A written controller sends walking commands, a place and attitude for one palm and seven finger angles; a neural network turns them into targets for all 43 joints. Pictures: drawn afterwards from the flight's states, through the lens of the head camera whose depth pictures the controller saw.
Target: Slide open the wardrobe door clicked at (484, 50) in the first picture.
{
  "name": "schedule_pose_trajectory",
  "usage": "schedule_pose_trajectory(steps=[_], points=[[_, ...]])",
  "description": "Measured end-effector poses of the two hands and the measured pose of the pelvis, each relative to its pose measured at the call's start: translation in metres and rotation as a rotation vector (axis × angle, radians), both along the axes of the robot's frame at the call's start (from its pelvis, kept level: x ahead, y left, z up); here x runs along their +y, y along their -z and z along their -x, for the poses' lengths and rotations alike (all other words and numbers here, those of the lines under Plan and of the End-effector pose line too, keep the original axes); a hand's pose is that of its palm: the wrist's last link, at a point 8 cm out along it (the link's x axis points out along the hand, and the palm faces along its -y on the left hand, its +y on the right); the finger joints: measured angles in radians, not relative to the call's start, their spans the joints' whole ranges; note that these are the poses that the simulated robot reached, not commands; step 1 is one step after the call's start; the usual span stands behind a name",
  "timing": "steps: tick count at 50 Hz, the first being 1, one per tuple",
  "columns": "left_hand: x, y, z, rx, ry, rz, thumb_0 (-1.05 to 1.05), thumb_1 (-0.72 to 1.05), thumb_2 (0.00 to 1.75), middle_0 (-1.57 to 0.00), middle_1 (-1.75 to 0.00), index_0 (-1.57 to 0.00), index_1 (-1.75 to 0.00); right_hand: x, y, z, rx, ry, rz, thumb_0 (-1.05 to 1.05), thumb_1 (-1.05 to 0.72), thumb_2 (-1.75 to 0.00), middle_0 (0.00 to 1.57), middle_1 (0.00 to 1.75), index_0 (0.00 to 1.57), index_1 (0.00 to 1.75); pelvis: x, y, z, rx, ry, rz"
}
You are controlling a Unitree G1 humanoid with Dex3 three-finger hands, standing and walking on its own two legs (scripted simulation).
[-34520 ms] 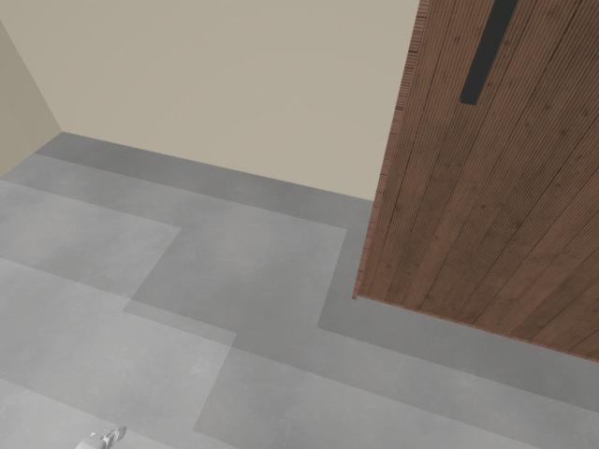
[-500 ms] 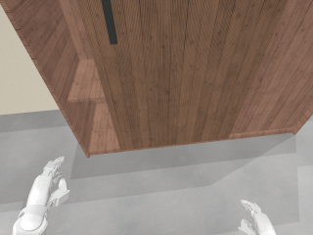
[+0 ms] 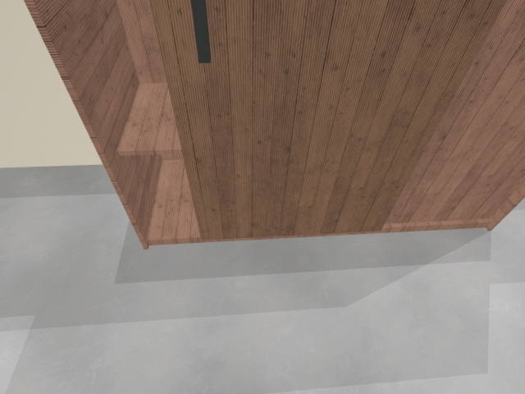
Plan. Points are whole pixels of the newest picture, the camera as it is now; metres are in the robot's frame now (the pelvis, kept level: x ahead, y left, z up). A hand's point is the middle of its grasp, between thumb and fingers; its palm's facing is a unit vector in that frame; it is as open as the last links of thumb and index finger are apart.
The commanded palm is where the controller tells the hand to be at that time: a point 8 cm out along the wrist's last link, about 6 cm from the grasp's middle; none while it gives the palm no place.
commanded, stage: let the arm hang, fingers relaxed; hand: left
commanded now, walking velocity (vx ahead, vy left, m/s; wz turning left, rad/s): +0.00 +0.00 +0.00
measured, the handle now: out of the picture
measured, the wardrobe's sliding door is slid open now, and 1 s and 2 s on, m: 0.24 0.24 0.24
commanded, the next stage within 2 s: look to check the result in 0.46 s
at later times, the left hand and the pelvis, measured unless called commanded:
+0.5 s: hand out of the picture +0.12 +0.22 -0.16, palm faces -0.06 -0.95 -0.29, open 7.4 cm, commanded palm none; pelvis +0.03 -0.01 +0.01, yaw -1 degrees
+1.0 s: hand out of the picture +0.14 +0.22 -0.15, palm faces -0.05 -0.94 -0.35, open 7.4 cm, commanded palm none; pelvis +0.05 -0.02 +0.01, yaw -1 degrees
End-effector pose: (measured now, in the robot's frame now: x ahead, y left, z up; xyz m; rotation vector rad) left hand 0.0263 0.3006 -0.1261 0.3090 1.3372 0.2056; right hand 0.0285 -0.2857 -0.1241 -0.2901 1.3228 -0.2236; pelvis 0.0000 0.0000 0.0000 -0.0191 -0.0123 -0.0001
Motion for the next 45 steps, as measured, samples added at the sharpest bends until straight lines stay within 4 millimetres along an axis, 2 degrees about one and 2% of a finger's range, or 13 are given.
schedule_pose_trajectory(steps=[3,7,12,17,27,36,45], points=[[0.011,-0.01,-0.01,-0.022,0.004,-0.035,0.0,0.91,0.9,-0.2,-0.3,-0.2,-0.29,0.001,0.002,-0.015,-0.035,-0.008,-0.012,0.01,-0.9,-0.9,0.21,0.3,0.2,0.3,0.002,-0.001,-0.003,0.0,0.002,-0.004],[0.015,-0.017,-0.028,-0.058,0.016,-0.054,0.0,0.91,0.9,-0.2,-0.3,-0.2,-0.29,0.002,0.002,-0.038,-0.083,-0.019,-0.022,0.01,-0.9,-0.9,0.21,0.3,0.2,0.3,0.002,-0.002,-0.008,0.0,0.005,-0.009],[0.007,-0.019,-0.051,-0.099,0.037,-0.04,0.0,0.9,0.9,-0.2,-0.3,-0.2,-0.29,-0.001,-0.003,-0.061,-0.125,-0.032,-0.021,0.01,-0.9,-0.9,0.21,0.3,0.2,0.3,0.001,-0.004,-0.015,0.001,0.006,-0.014],[-0.01,-0.014,-0.072,-0.126,0.057,-0.001,0.0,0.9,0.9,-0.2,-0.3,-0.2,-0.29,-0.007,-0.009,-0.076,-0.143,-0.037,-0.007,0.0,-0.9,-0.9,0.21,0.3,0.2,0.3,-0.002,-0.005,-0.022,0.002,0.009,-0.016],[-0.034,-0.004,-0.092,-0.12,0.073,0.054,0.0,0.9,0.9,-0.2,-0.3,-0.2,-0.3,-0.018,-0.015,-0.082,-0.116,-0.027,0.021,0.0,-0.9,-0.9,0.21,0.3,0.2,0.3,-0.008,-0.006,-0.035,0.008,0.012,-0.02],[-0.032,-0.005,-0.095,-0.089,0.063,0.031,0.0,0.9,0.9,-0.2,-0.3,-0.2,-0.3,-0.021,-0.009,-0.079,-0.071,-0.013,0.011,0.01,-0.9,-0.9,0.2,0.3,0.2,0.3,-0.014,-0.006,-0.045,0.013,0.014,-0.022],[-0.03,-0.011,-0.101,-0.089,0.058,-0.002,0.0,0.9,0.9,-0.2,-0.3,-0.2,-0.3,-0.022,-0.004,-0.086,-0.071,-0.008,-0.009,0.01,-0.9,-0.9,0.21,0.3,0.2,0.3,-0.02,-0.006,-0.052,0.011,0.018,-0.025]])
